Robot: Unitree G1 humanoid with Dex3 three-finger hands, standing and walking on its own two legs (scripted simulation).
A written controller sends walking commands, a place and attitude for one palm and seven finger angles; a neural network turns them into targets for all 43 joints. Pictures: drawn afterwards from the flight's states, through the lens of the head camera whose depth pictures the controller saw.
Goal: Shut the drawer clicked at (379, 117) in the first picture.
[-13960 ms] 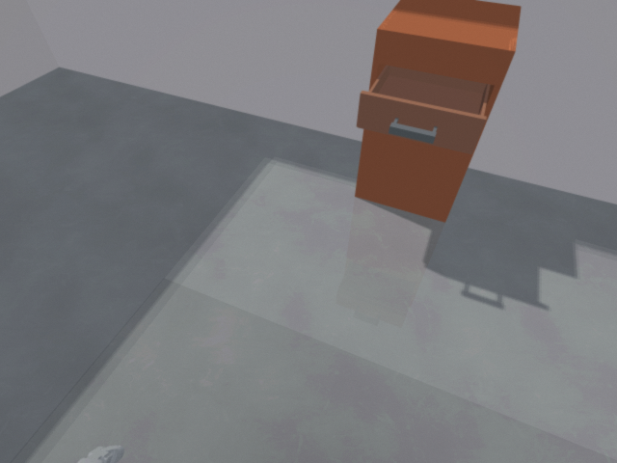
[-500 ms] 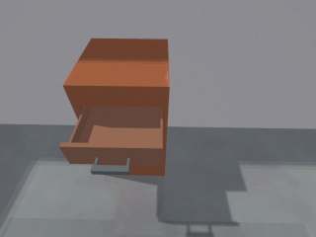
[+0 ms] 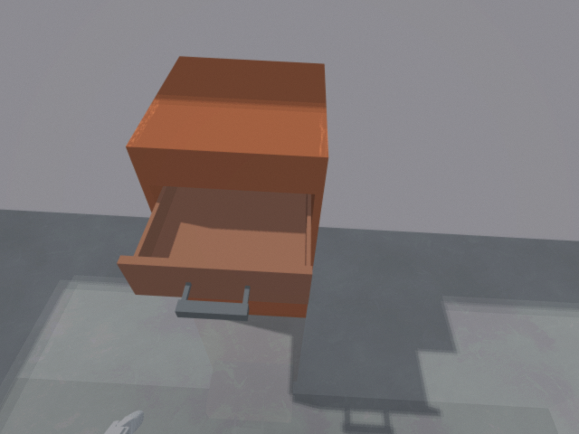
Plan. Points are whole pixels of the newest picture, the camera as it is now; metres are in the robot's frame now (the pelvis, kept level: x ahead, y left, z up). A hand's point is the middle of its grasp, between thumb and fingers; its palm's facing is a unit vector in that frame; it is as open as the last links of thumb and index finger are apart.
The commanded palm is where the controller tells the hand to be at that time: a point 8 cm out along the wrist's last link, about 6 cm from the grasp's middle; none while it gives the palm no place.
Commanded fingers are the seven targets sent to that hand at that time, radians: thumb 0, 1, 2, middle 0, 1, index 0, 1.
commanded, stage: raise the hand and make a fist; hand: left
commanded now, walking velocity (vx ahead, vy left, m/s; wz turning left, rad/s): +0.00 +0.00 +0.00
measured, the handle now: (215, 299) +0.40 +0.17 -0.18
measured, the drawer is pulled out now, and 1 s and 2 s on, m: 0.22 0.22 0.22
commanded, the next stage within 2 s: bring the fist close to the handle in 1.78 s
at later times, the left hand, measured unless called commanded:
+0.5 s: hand (190, 429) +0.15 +0.14 -0.07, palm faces +0.02 -1.00 -0.06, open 4.9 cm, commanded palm +0.14 +0.20 -0.07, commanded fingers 0.00 0.90 0.90 -0.84 -0.99 -0.84 -0.99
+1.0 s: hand (208, 400) +0.19 +0.13 -0.08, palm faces -0.02 -1.00 -0.01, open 3.1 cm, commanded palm +0.17 +0.18 -0.07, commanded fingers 0.00 0.90 0.90 -1.34 -1.53 -1.34 -1.53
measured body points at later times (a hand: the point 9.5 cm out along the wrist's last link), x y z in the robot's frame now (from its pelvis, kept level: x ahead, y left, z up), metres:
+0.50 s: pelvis -0.05 -0.05 -0.12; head +0.02 -0.03 +0.32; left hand +0.14 +0.20 -0.06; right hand +0.19 -0.24 -0.19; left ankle +0.02 +0.08 -0.73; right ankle -0.03 -0.13 -0.73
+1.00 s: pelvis -0.04 -0.02 -0.11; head +0.04 -0.01 +0.33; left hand +0.18 +0.18 -0.07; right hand +0.14 -0.28 -0.19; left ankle +0.02 +0.08 -0.73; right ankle -0.03 -0.13 -0.73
